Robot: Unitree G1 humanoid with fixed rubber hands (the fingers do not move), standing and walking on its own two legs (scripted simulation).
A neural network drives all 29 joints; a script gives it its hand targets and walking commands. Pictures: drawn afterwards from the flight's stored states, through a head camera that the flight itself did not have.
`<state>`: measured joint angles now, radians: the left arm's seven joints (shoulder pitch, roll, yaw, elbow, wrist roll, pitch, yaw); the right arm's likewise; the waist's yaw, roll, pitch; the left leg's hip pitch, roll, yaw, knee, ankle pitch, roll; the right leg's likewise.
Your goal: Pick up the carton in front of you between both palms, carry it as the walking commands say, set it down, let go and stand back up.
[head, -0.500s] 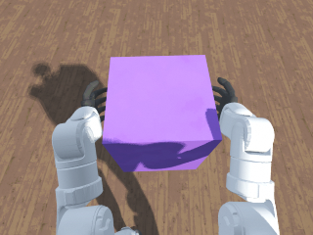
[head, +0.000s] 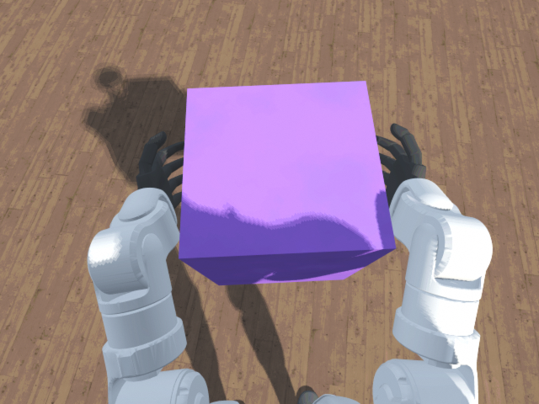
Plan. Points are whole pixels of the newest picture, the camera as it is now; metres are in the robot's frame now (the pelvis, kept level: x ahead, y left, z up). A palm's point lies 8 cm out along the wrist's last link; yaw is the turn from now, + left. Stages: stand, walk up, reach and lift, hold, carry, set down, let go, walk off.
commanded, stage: carry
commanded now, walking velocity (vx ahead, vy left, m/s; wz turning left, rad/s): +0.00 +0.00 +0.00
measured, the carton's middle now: (279, 201) +0.37 +0.02 +0.07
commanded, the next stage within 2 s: none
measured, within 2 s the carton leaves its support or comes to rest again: neither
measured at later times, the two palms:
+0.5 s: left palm (154, 175) +0.39 +0.19 +0.10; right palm (371, 173) +0.40 -0.11 +0.10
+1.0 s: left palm (165, 184) +0.37 +0.17 +0.11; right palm (396, 186) +0.37 -0.13 +0.11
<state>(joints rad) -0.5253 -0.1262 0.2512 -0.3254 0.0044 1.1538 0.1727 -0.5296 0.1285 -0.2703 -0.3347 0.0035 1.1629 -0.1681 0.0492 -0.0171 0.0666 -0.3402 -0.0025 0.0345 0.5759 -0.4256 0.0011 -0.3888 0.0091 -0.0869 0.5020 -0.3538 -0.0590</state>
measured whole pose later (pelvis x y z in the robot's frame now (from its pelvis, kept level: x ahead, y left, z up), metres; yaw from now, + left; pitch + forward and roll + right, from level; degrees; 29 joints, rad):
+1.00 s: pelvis +0.06 +0.01 +0.00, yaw +1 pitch +0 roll -1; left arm -0.43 -0.13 0.25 -0.03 0.07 1.11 0.15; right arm -0.42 0.13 -0.25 -0.05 -0.07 1.11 -0.15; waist 0.00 0.02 -0.08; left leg -0.10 -0.01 0.03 0.44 -0.49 0.01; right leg -0.22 0.00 -0.10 0.56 -0.50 -0.03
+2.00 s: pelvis +0.47 +0.05 +0.06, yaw -1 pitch +1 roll +2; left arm -0.60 -0.15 0.35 -0.16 0.05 1.19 0.17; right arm -0.58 0.09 -0.27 -0.15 0.02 1.19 -0.20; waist -0.15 0.00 0.05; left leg -0.41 -0.04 0.18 0.58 -0.36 0.07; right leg -0.58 0.00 0.02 1.44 -0.41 -0.07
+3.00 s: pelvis +1.07 +0.02 +0.15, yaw +0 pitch +4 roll -1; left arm -0.55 -0.12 0.29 -0.22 0.05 1.19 0.16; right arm -0.59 0.09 -0.25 -0.14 0.02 1.17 -0.19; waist -0.06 0.00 -0.06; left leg -0.14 0.02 0.10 0.40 -0.49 -0.01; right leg -0.73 -0.06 -0.11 0.89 -0.37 -0.05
